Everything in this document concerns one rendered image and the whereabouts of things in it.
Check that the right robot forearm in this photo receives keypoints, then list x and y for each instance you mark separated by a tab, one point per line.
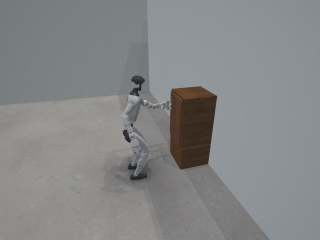
128	127

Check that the left robot foot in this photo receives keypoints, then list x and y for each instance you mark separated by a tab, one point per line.
130	167

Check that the right robot upper arm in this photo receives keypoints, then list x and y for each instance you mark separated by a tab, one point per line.
132	103

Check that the robot right thigh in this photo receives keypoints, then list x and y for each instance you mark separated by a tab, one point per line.
142	143

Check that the left robot hand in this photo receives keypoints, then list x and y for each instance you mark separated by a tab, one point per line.
164	104

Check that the left robot upper arm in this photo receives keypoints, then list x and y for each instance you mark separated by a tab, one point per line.
144	103

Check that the handle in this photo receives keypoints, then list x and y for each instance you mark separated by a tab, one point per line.
167	104

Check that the left robot forearm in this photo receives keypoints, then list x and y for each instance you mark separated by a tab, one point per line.
154	106

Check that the right robot hand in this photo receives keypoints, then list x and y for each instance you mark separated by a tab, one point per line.
134	144

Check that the cupboard door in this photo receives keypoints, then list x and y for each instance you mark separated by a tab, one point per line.
176	117

